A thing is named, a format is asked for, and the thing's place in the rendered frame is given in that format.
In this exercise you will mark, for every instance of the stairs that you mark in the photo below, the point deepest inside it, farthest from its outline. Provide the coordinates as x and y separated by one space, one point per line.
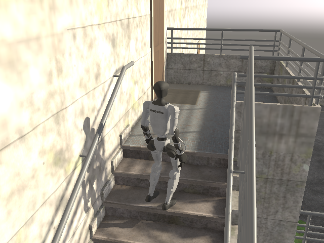
146 227

